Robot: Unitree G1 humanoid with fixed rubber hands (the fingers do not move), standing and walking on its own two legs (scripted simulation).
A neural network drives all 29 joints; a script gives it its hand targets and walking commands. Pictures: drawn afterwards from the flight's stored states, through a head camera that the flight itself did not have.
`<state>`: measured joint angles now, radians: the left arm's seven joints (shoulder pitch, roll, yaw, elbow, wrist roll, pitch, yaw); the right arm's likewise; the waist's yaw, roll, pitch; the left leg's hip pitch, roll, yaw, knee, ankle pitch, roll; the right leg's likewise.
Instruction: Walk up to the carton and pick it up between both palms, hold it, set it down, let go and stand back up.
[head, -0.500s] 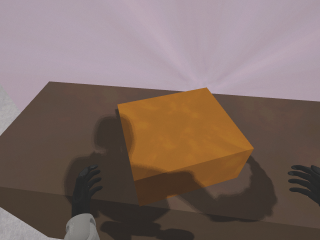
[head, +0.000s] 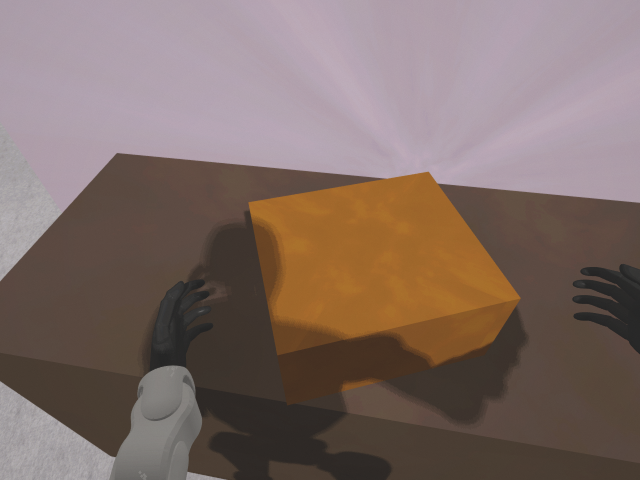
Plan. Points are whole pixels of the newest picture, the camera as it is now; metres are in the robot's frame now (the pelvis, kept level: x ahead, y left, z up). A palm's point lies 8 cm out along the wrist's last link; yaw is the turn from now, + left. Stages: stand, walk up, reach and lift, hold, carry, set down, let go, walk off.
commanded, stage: reach and lift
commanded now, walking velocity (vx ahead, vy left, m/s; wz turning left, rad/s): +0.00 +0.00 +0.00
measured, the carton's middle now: (364, 277) +0.43 -0.01 -0.02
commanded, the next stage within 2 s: none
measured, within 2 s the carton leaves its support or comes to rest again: neither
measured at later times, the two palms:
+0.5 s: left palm (163, 308) +0.27 +0.23 +0.10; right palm (631, 268) +0.37 -0.31 +0.12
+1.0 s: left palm (158, 256) +0.32 +0.25 +0.13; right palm (600, 198) +0.44 -0.28 +0.16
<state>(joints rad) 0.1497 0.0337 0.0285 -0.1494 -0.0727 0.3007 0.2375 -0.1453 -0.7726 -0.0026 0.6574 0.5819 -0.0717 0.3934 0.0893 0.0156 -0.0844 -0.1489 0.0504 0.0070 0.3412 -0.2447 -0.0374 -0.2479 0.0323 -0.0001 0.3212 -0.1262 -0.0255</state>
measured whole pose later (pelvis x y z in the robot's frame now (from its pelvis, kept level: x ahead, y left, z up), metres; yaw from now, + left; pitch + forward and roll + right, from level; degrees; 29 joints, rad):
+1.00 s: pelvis +0.00 +0.00 +0.00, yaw +2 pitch +8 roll -1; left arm -0.41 0.14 0.14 0.07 -0.14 0.61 0.19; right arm -0.76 -0.77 0.00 0.91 0.50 0.21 0.31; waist 0.13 0.04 -0.09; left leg -0.25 0.04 -0.04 0.35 -0.23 -0.04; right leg -0.32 0.03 -0.02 0.30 -0.11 -0.02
